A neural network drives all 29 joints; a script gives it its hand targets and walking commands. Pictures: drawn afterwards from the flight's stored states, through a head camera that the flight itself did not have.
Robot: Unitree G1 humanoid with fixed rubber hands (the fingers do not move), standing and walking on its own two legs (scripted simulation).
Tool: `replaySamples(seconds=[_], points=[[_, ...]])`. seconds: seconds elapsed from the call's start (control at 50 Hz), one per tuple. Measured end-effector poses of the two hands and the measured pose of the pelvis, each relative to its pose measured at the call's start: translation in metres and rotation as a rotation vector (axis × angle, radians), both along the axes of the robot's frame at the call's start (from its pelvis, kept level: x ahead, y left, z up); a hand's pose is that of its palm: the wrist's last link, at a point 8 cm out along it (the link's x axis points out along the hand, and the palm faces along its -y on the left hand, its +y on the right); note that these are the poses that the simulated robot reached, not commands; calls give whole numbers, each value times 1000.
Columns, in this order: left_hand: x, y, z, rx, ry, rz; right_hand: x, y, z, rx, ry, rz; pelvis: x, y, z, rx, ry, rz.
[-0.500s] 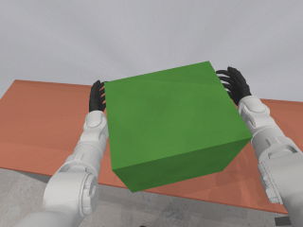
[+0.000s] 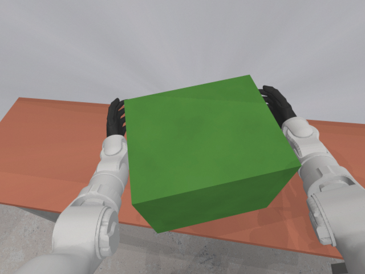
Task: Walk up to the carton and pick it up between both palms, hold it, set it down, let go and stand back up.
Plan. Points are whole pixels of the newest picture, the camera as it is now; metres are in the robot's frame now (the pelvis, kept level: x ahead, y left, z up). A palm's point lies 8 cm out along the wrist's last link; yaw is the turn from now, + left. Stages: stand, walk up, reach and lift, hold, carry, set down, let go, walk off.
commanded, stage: reach and lift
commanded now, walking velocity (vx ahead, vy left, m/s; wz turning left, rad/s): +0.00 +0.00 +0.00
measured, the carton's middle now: (201, 158) +0.36 +0.02 +0.01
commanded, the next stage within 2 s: none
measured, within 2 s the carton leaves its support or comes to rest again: leaves its support in 0.80 s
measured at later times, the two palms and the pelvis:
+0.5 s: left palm (111, 136) +0.38 +0.23 +0.05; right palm (273, 122) +0.44 -0.14 +0.05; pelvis +0.00 +0.00 +0.00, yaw +0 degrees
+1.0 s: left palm (98, 143) +0.35 +0.25 +0.06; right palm (268, 128) +0.41 -0.12 +0.06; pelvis -0.03 +0.01 +0.00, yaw +0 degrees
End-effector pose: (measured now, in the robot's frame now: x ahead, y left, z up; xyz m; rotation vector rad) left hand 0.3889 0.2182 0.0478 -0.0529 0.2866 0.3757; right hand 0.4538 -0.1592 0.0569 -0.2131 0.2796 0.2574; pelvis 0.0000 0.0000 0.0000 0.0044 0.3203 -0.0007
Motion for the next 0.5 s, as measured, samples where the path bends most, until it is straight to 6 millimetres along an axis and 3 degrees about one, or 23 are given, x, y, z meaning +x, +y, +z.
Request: replaySamples(seconds=[0.12, 0.5], points=[[-5, 6, -1, -21, -10, 18, -7, 13, -6, -39, 13, 80, -1, 0, 0, -1, -1, 0], [-9, 11, 0, -13, -9, 11, -12, 20, -7, -40, -4, 65, -4, 1, 0, -1, -6, 0]])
